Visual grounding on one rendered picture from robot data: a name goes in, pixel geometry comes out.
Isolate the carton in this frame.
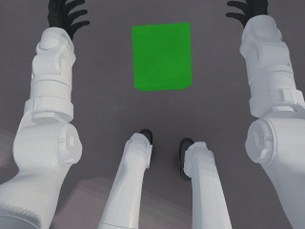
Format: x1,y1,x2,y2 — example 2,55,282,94
132,22,192,92

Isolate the left robot forearm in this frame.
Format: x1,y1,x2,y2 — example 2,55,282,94
12,27,76,166

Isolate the robot left shin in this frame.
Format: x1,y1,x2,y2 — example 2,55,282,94
124,133,150,151

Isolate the right robot forearm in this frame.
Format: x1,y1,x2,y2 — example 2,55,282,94
239,14,305,118

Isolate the left robot upper arm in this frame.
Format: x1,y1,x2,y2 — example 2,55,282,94
0,121,83,229

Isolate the robot right hand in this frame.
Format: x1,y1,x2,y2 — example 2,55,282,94
225,0,269,29

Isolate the robot left hand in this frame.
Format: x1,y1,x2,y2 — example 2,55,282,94
47,0,90,41

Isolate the right robot upper arm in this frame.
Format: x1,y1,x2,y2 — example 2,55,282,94
245,117,305,229

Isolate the right robot foot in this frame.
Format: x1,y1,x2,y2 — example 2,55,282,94
179,137,193,181

